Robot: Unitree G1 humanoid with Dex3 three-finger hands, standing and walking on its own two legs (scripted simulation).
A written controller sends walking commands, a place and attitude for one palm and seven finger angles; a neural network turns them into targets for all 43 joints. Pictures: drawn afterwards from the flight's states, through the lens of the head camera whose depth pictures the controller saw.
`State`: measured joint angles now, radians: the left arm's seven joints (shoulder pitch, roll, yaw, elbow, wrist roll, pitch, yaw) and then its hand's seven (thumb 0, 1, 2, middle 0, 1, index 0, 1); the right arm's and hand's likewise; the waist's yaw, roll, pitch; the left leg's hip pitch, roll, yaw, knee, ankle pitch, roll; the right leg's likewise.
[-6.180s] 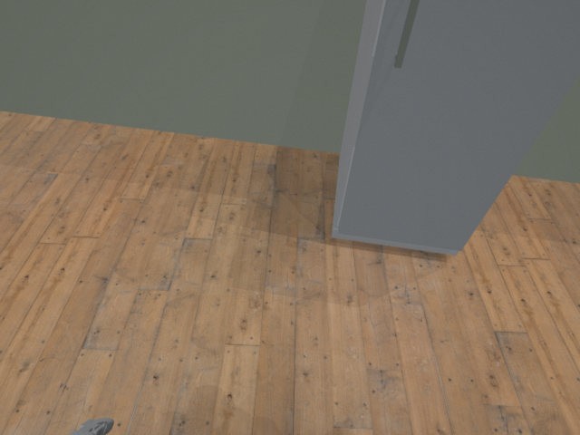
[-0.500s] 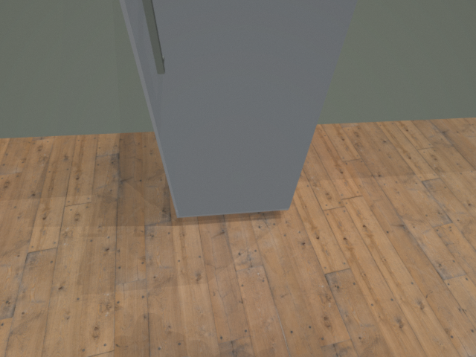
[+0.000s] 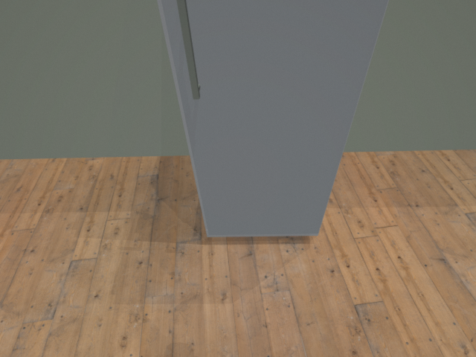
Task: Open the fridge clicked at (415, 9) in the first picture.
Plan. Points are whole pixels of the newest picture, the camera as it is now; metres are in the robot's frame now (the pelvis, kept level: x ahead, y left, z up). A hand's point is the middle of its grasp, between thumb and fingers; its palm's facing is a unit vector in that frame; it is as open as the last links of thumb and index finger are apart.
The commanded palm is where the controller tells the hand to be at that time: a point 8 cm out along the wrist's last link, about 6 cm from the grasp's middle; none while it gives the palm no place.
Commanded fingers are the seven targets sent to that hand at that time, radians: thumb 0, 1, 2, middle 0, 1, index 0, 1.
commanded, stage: take the last steps up to it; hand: left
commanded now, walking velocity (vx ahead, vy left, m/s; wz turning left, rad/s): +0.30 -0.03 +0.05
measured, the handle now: (190, 50) +0.74 +0.15 +0.19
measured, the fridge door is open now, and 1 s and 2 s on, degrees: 0 0 0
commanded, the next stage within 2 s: come to a stop and stand still in 0.80 s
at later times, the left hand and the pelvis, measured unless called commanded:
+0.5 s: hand out of the picture +0.03 +0.21 -0.18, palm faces +0.07 -0.99 -0.11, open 7.4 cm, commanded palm none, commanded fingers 0.00 0.90 0.90 -0.20 -0.30 -0.20 -0.30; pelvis +0.11 +0.05 +0.00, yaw +0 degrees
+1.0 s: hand (180, 262) +0.36 +0.17 -0.16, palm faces +0.03 -0.97 -0.22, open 7.2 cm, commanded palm none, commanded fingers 0.00 0.90 0.90 -0.20 -0.30 -0.20 -0.30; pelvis +0.27 +0.00 +0.00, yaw -1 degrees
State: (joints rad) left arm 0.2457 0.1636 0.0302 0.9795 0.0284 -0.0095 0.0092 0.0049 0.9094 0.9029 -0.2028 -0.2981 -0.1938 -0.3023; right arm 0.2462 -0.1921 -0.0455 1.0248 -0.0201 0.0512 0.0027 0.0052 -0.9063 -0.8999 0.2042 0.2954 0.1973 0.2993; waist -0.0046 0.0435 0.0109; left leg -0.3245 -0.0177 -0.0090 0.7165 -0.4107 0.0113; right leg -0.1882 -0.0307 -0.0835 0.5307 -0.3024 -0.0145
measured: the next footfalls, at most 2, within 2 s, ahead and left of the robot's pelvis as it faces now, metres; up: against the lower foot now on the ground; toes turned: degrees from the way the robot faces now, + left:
left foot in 0.38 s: +0.17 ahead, +0.16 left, +0.00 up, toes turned +10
right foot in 0.84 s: +0.34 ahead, -0.10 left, +0.00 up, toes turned -9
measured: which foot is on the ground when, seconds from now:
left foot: up 0.00-0.36, down 0.38-0.84, up 0.86-1.00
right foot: down 0.00-0.38, up 0.40-0.82, down 0.84-1.00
